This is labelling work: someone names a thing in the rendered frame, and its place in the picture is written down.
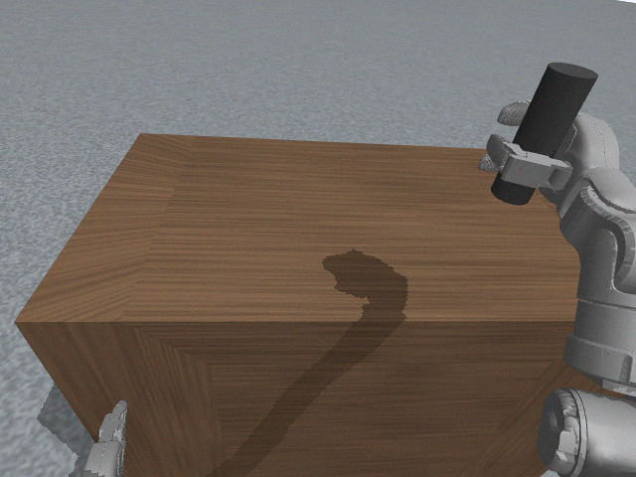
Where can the right robot hand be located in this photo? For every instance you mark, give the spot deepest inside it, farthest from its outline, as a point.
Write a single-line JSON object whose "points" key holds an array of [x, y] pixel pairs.
{"points": [[589, 143]]}

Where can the left robot hand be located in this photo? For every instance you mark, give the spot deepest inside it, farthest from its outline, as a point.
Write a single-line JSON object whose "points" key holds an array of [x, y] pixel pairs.
{"points": [[105, 458]]}

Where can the right robot arm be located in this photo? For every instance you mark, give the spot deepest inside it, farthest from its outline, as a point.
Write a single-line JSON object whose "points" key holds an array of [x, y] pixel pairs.
{"points": [[582, 433]]}

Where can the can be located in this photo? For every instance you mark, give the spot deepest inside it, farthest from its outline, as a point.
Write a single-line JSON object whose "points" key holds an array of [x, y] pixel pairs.
{"points": [[558, 99]]}

